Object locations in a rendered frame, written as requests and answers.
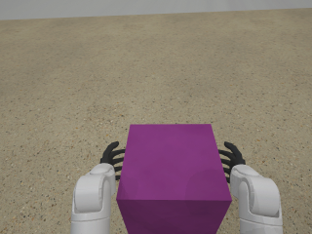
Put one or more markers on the robot left forearm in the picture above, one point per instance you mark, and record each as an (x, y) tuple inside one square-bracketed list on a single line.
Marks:
[(91, 201)]

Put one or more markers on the left robot hand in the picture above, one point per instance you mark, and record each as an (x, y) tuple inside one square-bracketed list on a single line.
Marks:
[(108, 155)]

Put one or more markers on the robot right forearm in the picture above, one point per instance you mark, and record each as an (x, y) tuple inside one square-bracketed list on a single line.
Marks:
[(259, 201)]

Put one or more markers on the carton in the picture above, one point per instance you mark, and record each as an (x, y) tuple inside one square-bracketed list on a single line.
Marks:
[(172, 180)]

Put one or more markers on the right robot hand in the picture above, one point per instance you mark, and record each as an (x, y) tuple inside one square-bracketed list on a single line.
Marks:
[(235, 157)]

